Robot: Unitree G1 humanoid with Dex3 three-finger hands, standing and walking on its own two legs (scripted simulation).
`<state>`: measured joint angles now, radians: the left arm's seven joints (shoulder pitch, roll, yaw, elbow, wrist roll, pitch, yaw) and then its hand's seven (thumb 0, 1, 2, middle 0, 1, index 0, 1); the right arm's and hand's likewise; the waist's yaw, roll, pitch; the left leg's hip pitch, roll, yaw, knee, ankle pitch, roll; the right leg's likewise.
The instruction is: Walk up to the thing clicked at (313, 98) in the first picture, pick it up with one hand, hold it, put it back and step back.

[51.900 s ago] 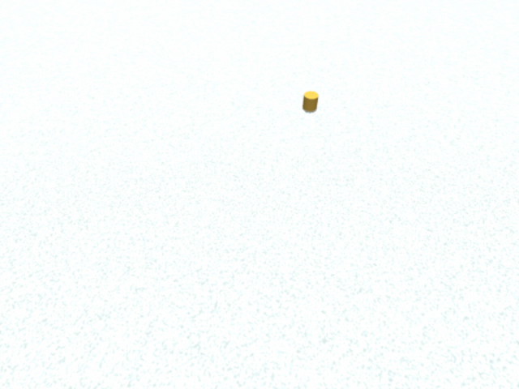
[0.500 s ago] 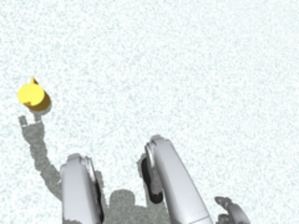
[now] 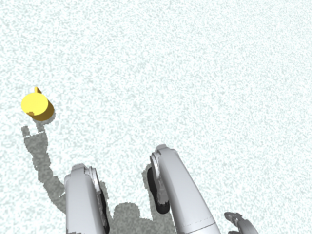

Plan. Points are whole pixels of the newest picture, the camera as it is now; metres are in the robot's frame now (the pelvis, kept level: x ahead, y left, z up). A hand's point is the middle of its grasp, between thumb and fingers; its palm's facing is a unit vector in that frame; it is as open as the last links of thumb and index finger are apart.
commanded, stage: go down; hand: left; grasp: from above
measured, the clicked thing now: (38, 103) +0.59 +0.30 -0.47
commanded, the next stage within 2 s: withdraw in 0.72 s
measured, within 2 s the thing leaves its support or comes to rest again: neither
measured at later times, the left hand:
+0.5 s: hand out of the picture +0.53 +0.35 -0.03, palm faces -0.43 -0.08 -0.90, open 14.1 cm
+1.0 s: hand out of the picture +0.54 +0.35 -0.03, palm faces -0.43 -0.10 -0.90, open 14.1 cm
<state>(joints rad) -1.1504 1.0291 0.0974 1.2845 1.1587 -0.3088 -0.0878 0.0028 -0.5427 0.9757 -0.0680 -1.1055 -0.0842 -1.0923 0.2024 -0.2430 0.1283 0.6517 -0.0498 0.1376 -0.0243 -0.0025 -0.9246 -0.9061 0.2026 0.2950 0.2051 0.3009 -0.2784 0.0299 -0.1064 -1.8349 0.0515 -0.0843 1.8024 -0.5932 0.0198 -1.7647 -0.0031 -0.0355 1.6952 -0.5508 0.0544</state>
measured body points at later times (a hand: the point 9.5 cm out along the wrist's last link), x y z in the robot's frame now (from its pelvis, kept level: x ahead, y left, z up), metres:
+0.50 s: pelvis +0.01 +0.00 +0.01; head +0.23 +0.06 +0.40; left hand +0.55 +0.36 +0.02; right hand +0.04 -0.27 -0.09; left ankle +0.08 +0.11 -0.48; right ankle +0.10 -0.15 -0.48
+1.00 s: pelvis +0.01 +0.00 +0.01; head +0.24 +0.06 +0.39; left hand +0.55 +0.36 +0.02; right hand +0.04 -0.27 -0.10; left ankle +0.08 +0.11 -0.48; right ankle +0.10 -0.15 -0.48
